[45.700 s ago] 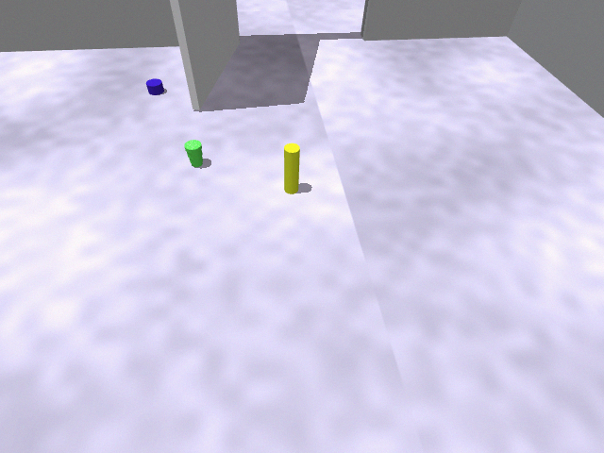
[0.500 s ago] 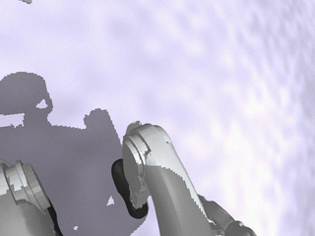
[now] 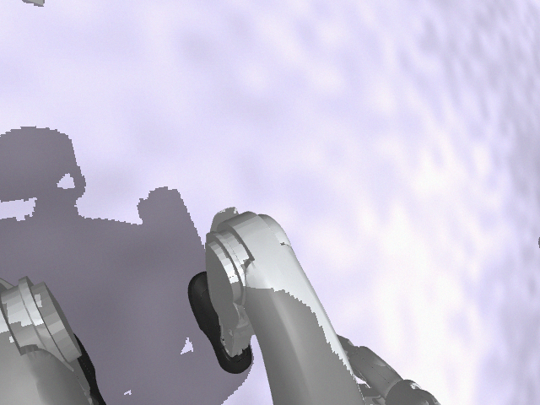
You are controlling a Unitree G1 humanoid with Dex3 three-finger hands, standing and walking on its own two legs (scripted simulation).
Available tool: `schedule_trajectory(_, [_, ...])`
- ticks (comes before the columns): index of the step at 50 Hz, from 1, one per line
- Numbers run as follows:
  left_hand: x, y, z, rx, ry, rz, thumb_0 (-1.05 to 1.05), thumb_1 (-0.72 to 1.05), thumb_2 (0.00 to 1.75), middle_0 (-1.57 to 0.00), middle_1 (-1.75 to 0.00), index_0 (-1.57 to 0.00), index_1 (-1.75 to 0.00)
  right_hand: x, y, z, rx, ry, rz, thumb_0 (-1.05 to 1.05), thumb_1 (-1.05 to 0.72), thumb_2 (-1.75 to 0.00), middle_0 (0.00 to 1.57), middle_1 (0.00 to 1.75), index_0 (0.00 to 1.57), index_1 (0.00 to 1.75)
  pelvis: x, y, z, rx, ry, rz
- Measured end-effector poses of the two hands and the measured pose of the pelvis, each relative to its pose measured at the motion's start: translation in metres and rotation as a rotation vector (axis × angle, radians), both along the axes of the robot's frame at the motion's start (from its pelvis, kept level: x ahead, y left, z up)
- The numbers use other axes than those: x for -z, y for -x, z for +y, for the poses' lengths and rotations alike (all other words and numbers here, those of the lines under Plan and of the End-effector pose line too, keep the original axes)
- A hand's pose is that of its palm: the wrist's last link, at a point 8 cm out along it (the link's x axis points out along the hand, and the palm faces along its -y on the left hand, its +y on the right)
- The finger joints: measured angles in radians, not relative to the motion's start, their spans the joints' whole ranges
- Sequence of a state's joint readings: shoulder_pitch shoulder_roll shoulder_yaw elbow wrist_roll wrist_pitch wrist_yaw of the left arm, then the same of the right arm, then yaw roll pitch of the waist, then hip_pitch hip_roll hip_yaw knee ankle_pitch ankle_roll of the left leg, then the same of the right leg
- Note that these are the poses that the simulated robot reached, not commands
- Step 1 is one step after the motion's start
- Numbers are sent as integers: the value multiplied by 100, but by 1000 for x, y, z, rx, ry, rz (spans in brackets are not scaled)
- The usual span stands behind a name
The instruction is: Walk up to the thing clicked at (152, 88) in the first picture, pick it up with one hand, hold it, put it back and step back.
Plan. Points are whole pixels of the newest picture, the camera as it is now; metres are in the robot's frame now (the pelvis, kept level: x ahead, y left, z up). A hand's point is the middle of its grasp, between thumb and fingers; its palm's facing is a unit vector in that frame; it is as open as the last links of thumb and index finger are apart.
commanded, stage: close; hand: left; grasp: from above
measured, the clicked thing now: out of the picture +0.45 +0.37 -0.27
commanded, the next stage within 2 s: settle in 0.88 s
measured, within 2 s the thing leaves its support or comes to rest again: leaves its support in 1.38 s
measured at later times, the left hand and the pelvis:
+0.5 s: hand out of the picture +0.43 +0.37 -0.24, palm faces -0.41 -0.17 -0.90, open 12.0 cm; pelvis +0.00 +0.00 +0.00, yaw +0 degrees
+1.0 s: hand out of the picture +0.43 +0.37 -0.23, palm faces -0.41 -0.16 -0.90, open 11.8 cm; pelvis +0.00 +0.00 +0.00, yaw +0 degrees
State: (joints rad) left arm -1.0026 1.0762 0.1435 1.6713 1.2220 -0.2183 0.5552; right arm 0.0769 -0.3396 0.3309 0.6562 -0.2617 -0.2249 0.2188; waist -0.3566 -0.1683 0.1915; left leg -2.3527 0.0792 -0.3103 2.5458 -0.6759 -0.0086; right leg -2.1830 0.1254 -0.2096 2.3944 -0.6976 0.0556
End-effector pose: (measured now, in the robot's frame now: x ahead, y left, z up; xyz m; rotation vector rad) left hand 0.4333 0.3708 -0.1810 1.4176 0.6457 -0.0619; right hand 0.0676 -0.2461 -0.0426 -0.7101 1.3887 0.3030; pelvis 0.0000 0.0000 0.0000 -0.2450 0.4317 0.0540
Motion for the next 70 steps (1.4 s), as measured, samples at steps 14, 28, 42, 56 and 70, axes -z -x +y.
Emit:
schedule_trajectory(14, [-1,2,0,25,6,-3,0,-22,88,-26,-102,-26,-97,2,-2,5,-26,-6,5,0,-89,-90,20,30,20,30,-1,1,-1,0,2,-9])
schedule_trajectory(28, [-3,0,0,27,-4,-12,-1,-21,76,-36,-93,-35,-89,4,-6,10,-33,-22,-8,0,-90,-90,20,30,20,30,-1,2,0,3,3,-7])
schedule_trajectory(42, [-5,-2,1,26,-9,-15,-1,-19,66,-43,-87,-42,-83,2,-5,5,-20,-9,6,0,-90,-90,20,30,20,30,-3,0,-1,1,2,5])
schedule_trajectory(56, [-6,-4,0,13,-9,-11,-1,-21,67,-46,-83,-45,-80,1,-5,5,-15,-5,4,0,-91,-90,20,30,20,30,-4,0,-1,1,1,5])
schedule_trajectory(70, [-14,0,-2,54,1,-17,-1,-24,68,-51,-79,-50,-75,3,-10,2,36,-1,3,0,-91,-90,20,30,20,30,-5,-4,-1,-11,-2,38])
